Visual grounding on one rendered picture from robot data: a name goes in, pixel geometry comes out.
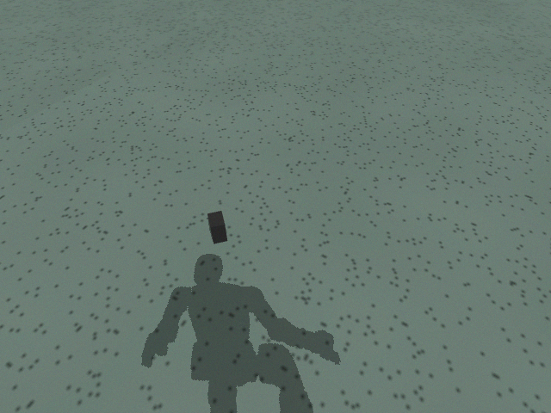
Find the carton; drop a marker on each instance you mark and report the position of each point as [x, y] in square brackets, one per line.
[217, 226]

